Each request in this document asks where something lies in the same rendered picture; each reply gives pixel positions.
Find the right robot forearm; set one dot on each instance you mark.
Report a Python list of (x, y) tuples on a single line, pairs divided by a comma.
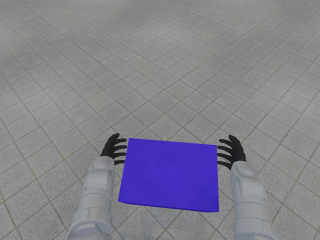
[(252, 212)]

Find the left robot hand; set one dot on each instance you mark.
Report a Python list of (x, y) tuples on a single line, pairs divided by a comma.
[(110, 148)]

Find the left robot forearm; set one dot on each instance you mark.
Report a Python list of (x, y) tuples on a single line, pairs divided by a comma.
[(94, 210)]

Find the right robot hand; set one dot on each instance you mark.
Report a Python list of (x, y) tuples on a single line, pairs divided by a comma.
[(237, 151)]

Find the carton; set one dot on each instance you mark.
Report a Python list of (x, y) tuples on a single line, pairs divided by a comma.
[(169, 174)]

